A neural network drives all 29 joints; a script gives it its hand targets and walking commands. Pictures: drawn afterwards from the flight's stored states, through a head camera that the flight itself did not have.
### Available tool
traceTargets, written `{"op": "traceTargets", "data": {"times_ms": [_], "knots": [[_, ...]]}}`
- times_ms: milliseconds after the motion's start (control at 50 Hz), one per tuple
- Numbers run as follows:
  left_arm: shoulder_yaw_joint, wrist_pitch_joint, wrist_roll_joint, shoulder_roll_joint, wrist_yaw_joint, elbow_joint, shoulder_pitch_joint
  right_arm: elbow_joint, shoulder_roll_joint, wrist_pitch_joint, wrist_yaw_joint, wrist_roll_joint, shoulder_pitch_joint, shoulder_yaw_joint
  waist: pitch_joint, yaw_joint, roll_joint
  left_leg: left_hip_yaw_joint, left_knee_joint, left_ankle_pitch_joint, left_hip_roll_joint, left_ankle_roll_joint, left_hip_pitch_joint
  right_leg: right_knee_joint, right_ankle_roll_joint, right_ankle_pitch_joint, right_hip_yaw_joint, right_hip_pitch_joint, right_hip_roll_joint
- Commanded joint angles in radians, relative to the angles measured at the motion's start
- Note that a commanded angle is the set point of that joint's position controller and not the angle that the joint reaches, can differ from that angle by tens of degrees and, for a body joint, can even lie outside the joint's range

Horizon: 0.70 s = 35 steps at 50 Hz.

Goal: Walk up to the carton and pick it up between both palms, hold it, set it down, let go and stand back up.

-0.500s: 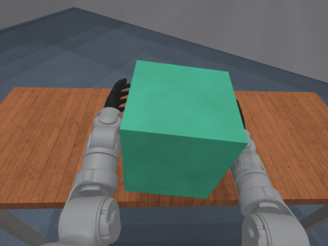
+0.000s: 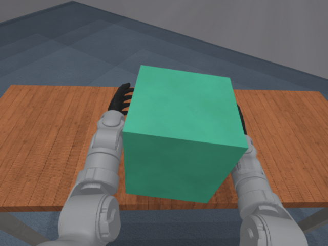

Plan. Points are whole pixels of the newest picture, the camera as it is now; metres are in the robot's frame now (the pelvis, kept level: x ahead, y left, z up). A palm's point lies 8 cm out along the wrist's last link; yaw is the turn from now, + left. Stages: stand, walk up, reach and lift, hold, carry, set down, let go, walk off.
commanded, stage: set down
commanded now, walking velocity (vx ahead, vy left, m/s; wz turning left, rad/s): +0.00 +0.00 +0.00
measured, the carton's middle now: (175, 138) +0.36 -0.02 +0.09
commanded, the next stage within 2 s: none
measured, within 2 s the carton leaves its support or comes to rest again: rests again in 0.80 s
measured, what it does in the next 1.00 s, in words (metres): stands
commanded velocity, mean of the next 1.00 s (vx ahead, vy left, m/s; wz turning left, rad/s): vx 0.00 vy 0.00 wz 0.00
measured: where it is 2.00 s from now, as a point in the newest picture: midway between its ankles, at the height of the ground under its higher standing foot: outside the picture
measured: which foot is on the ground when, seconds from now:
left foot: down 0.00-1.00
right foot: down 0.00-1.00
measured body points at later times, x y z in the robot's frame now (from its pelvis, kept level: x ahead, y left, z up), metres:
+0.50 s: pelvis +0.00 +0.00 +0.00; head +0.03 +0.03 +0.45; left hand +0.44 +0.12 +0.09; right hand +0.39 -0.18 +0.07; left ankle -0.03 +0.06 -0.75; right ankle +0.01 -0.10 -0.75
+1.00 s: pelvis +0.00 +0.00 +0.00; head +0.03 +0.03 +0.45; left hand +0.43 +0.12 +0.08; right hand +0.38 -0.18 +0.06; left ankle -0.03 +0.06 -0.75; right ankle +0.01 -0.10 -0.75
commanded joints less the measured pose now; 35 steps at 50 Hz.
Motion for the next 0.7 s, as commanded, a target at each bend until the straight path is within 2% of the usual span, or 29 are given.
{"op": "traceTargets", "data": {"times_ms": [0,20,40,60,80,120,140,160,180,200,240,300,320,340,360,380,400,440,460,480,500,520,540,560,580,600,640,660,680], "knots": [[-0.283,-0.098,-0.085,-0.552,-0.155,0.040,-0.524,-0.170,0.440,-0.096,0.077,-0.032,-0.720,0.182,-0.525,-0.168,0.088,-0.076,-0.002,0.396,0.053,-0.117,0.040,-0.005,0.061,0.461,-0.089,0.225,-0.054],[-0.266,-0.093,-0.071,-0.558,-0.157,0.061,-0.457,-0.183,0.441,-0.101,0.076,-0.034,-0.690,0.197,-0.546,-0.150,0.092,-0.068,0.000,0.396,0.050,-0.115,0.047,-0.005,0.063,0.457,-0.091,0.234,-0.048],[-0.280,-0.097,-0.075,-0.549,-0.155,0.026,-0.499,-0.182,0.434,-0.102,0.083,-0.029,-0.697,0.202,-0.542,-0.150,0.115,-0.070,-0.006,0.412,0.053,-0.118,0.055,-0.006,0.063,0.445,-0.100,0.217,-0.049],[-0.291,-0.108,-0.083,-0.561,-0.152,-0.012,-0.512,-0.185,0.447,-0.109,0.082,-0.027,-0.694,0.198,-0.590,-0.146,0.107,-0.077,0.007,0.440,0.059,-0.122,0.063,-0.002,0.062,0.469,-0.103,0.226,-0.048],[-0.261,-0.110,-0.063,-0.551,-0.149,0.030,-0.500,-0.185,0.446,-0.113,0.079,-0.029,-0.695,0.193,-0.559,-0.122,0.088,-0.071,0.000,0.414,0.056,-0.117,0.024,-0.003,0.063,0.467,-0.090,0.258,-0.048],[-0.292,-0.124,-0.084,-0.553,-0.150,-0.033,-0.561,-0.164,0.465,-0.121,0.074,-0.039,-0.685,0.192,-0.602,-0.154,0.099,-0.069,-0.011,0.415,0.054,-0.120,0.038,0.002,0.069,0.527,-0.087,0.273,-0.058],[-0.247,-0.117,-0.067,-0.524,-0.150,0.043,-0.513,-0.170,0.443,-0.117,0.083,-0.041,-0.701,0.193,-0.527,-0.127,0.090,-0.072,-0.019,0.371,0.055,-0.110,-0.007,0.000,0.067,0.506,-0.069,0.276,-0.069],[-0.200,-0.099,-0.033,-0.504,-0.161,0.097,-0.466,-0.115,0.431,-0.093,0.082,-0.051,-0.648,0.164,-0.416,-0.136,0.060,-0.057,-0.058,0.269,0.045,-0.098,-0.054,-0.009,0.072,0.485,-0.069,0.312,-0.078],[-0.203,-0.092,-0.035,-0.509,-0.172,0.108,-0.454,-0.164,0.441,-0.101,0.079,-0.063,-0.694,0.150,-0.453,-0.142,0.051,-0.050,-0.060,0.245,0.042,-0.091,-0.062,-0.002,0.073,0.480,-0.077,0.333,-0.078],[-0.217,-0.099,-0.046,-0.522,-0.167,0.077,-0.464,-0.147,0.447,-0.106,0.078,-0.061,-0.681,0.144,-0.469,-0.142,0.052,-0.053,-0.061,0.261,0.046,-0.097,-0.049,0.001,0.080,0.491,-0.079,0.320,-0.076],[-0.192,-0.100,-0.023,-0.515,-0.166,0.091,-0.491,-0.125,0.447,-0.100,0.082,-0.066,-0.687,0.134,-0.452,-0.144,0.063,-0.061,-0.066,0.213,0.049,-0.090,-0.043,-0.016,0.075,0.410,-0.081,0.278,-0.074],[-0.184,-0.109,-0.013,-0.503,-0.163,0.096,-0.510,-0.132,0.450,-0.107,0.091,-0.091,-0.684,0.116,-0.453,-0.144,0.070,-0.057,-0.064,0.232,0.048,-0.094,-0.025,-0.019,0.080,0.393,-0.092,0.268,-0.072],[-0.201,-0.116,-0.012,-0.506,-0.159,0.077,-0.518,-0.132,0.432,-0.115,0.094,-0.093,-0.682,0.104,-0.445,-0.158,0.097,-0.054,-0.052,0.293,0.054,-0.109,0.005,-0.016,0.079,0.380,-0.101,0.229,-0.059],[-0.228,-0.131,-0.032,-0.536,-0.150,0.039,-0.525,-0.167,0.445,-0.144,0.097,-0.080,-0.713,0.122,-0.518,-0.143,0.122,-0.061,-0.025,0.363,0.057,-0.117,0.043,-0.012,0.069,0.398,-0.106,0.200,-0.051],[-0.219,-0.142,-0.028,-0.532,-0.143,0.021,-0.536,-0.119,0.453,-0.133,0.106,-0.080,-0.654,0.127,-0.506,-0.132,0.126,-0.064,-0.023,0.386,0.064,-0.121,0.061,-0.018,0.064,0.400,-0.103,0.195,-0.049],[-0.255,-0.156,-0.049,-0.548,-0.136,0.001,-0.511,-0.160,0.454,-0.157,0.104,-0.077,-0.673,0.155,-0.602,-0.133,0.116,-0.062,-0.005,0.418,0.068,-0.131,0.087,-0.004,0.058,0.436,-0.104,0.202,-0.046],[-0.232,-0.158,-0.035,-0.529,-0.138,0.065,-0.496,-0.165,0.452,-0.160,0.100,-0.088,-0.687,0.144,-0.585,-0.118,0.110,-0.059,-0.004,0.395,0.062,-0.122,0.027,-0.001,0.062,0.450,-0.088,0.223,-0.055],[-0.245,-0.168,-0.041,-0.561,-0.134,0.054,-0.488,-0.178,0.459,-0.171,0.098,-0.091,-0.692,0.151,-0.604,-0.145,0.076,-0.069,-0.003,0.399,0.061,-0.118,0.011,0.014,0.067,0.515,-0.091,0.256,-0.057],[-0.209,-0.165,-0.030,-0.527,-0.140,0.096,-0.446,-0.128,0.458,-0.158,0.096,-0.092,-0.638,0.142,-0.534,-0.128,0.085,-0.063,-0.017,0.370,0.057,-0.105,-0.010,0.001,0.064,0.485,-0.087,0.254,-0.063],[-0.235,-0.181,-0.031,-0.546,-0.136,0.035,-0.473,-0.137,0.483,-0.172,0.096,-0.090,-0.618,0.148,-0.590,-0.133,0.101,-0.055,-0.019,0.378,0.053,-0.114,0.009,0.012,0.068,0.513,-0.086,0.274,-0.066],[-0.242,-0.174,-0.029,-0.551,-0.134,0.068,-0.472,-0.141,0.457,-0.179,0.100,-0.089,-0.639,0.125,-0.593,-0.143,0.125,-0.064,-0.005,0.417,0.058,-0.123,0.024,0.011,0.068,0.500,-0.097,0.227,-0.056],[-0.251,-0.187,-0.027,-0.563,-0.123,0.023,-0.491,-0.164,0.455,-0.194,0.106,-0.086,-0.678,0.147,-0.635,-0.122,0.135,-0.070,0.006,0.462,0.066,-0.129,0.041,0.012,0.069,0.493,-0.099,0.220,-0.053],[-0.242,-0.182,-0.027,-0.548,-0.120,0.055,-0.471,-0.105,0.445,-0.184,0.109,-0.085,-0.631,0.152,-0.563,-0.122,0.133,-0.062,0.005,0.453,0.067,-0.131,0.050,0.003,0.061,0.470,-0.099,0.206,-0.052],[-0.262,-0.186,-0.038,-0.547,-0.121,0.036,-0.504,-0.100,0.445,-0.189,0.107,-0.082,-0.631,0.141,-0.597,-0.141,0.129,-0.068,0.010,0.465,0.072,-0.133,0.069,-0.003,0.056,0.474,-0.102,0.194,-0.049],[-0.243,-0.183,-0.036,-0.562,-0.120,0.051,-0.446,-0.098,0.450,-0.193,0.109,-0.081,-0.609,0.133,-0.598,-0.124,0.109,-0.078,0.011,0.469,0.079,-0.131,0.050,-0.005,0.061,0.480,-0.091,0.210,-0.050],[-0.223,-0.182,-0.024,-0.540,-0.124,0.081,-0.438,-0.100,0.447,-0.188,0.104,-0.083,-0.626,0.126,-0.537,-0.135,0.100,-0.067,0.001,0.430,0.071,-0.126,0.032,-0.003,0.061,0.482,-0.092,0.222,-0.052],[-0.157,-0.157,0.014,-0.500,-0.138,0.162,-0.388,-0.102,0.405,-0.171,0.105,-0.099,-0.643,0.117,-0.442,-0.104,0.073,-0.045,-0.036,0.305,0.059,-0.103,-0.033,-0.011,0.066,0.425,-0.080,0.236,-0.066],[-0.185,-0.170,0.000,-0.525,-0.135,0.120,-0.411,-0.096,0.445,-0.180,0.102,-0.095,-0.621,0.131,-0.503,-0.122,0.070,-0.052,-0.031,0.305,0.061,-0.105,-0.033,0.003,0.067,0.478,-0.082,0.255,-0.067],[-0.194,-0.178,-0.008,-0.523,-0.134,0.097,-0.415,-0.149,0.439,-0.193,0.103,-0.098,-0.640,0.142,-0.559,-0.103,0.073,-0.049,-0.017,0.370,0.062,-0.112,-0.037,0.018,0.072,0.518,-0.085,0.264,-0.059]]}}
